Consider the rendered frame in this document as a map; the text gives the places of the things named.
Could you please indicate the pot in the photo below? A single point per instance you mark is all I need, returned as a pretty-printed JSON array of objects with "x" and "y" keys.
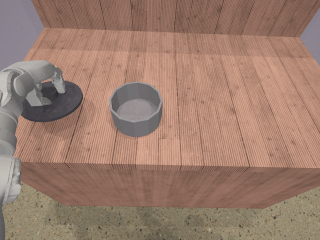
[{"x": 136, "y": 108}]

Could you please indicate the table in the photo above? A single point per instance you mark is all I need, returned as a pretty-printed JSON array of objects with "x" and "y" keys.
[{"x": 240, "y": 125}]

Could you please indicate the knob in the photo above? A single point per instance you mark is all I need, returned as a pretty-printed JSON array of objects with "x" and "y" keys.
[{"x": 49, "y": 92}]

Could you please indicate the robot left forearm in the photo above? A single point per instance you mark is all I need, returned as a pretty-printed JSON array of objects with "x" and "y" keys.
[{"x": 15, "y": 84}]

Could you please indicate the left robot upper arm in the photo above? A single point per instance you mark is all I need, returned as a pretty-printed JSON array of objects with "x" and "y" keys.
[{"x": 10, "y": 184}]

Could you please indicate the robot left hand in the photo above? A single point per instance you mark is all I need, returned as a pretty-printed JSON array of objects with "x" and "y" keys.
[{"x": 41, "y": 70}]

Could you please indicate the lid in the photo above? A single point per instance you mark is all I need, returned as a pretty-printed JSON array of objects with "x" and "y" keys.
[{"x": 65, "y": 104}]

